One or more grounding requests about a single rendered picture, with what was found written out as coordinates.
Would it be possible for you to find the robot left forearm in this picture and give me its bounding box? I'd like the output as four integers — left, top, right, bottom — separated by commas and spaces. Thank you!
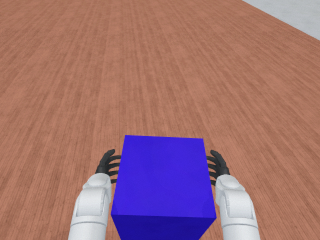
68, 173, 112, 240

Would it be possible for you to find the robot right forearm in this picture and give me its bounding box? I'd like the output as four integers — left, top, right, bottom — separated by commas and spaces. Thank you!
215, 174, 261, 240

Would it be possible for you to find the robot right hand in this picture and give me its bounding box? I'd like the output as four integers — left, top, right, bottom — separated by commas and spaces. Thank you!
206, 150, 230, 186

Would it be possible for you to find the robot left hand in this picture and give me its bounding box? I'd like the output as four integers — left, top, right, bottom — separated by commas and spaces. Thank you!
95, 149, 121, 184

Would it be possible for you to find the carton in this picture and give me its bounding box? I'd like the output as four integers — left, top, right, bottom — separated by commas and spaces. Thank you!
110, 135, 217, 240

